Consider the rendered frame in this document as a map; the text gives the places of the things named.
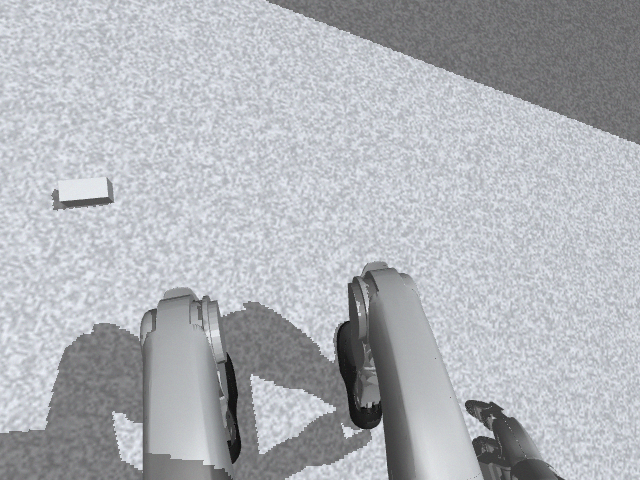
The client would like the small box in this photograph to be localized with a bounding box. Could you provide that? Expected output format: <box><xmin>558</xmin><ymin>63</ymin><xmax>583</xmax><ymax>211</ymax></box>
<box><xmin>58</xmin><ymin>177</ymin><xmax>114</xmax><ymax>207</ymax></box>

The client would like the left robot foot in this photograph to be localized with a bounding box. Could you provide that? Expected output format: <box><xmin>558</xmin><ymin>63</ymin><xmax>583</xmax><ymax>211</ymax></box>
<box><xmin>225</xmin><ymin>353</ymin><xmax>241</xmax><ymax>464</ymax></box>

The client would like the right robot foot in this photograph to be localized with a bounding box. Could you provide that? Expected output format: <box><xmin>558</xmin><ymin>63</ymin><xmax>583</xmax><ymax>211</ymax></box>
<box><xmin>337</xmin><ymin>321</ymin><xmax>382</xmax><ymax>430</ymax></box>

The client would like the right robot arm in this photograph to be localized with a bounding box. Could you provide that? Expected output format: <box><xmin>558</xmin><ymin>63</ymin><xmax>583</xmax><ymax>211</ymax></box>
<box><xmin>510</xmin><ymin>459</ymin><xmax>565</xmax><ymax>480</ymax></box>

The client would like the right robot hand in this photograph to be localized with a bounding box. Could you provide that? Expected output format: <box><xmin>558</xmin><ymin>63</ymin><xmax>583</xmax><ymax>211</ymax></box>
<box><xmin>465</xmin><ymin>400</ymin><xmax>543</xmax><ymax>480</ymax></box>

